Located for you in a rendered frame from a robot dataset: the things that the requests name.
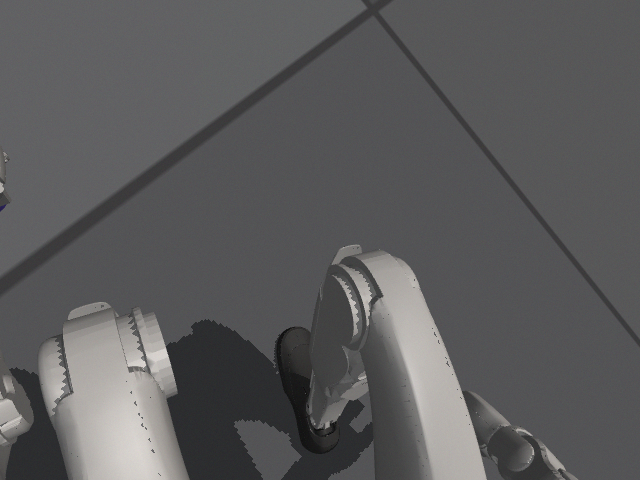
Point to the left robot arm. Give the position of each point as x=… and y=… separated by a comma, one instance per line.
x=16, y=414

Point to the right robot arm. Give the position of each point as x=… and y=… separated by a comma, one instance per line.
x=521, y=456

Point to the right robot hand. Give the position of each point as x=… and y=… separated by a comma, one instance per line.
x=485, y=419

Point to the right robot foot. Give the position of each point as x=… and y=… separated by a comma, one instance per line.
x=295, y=371

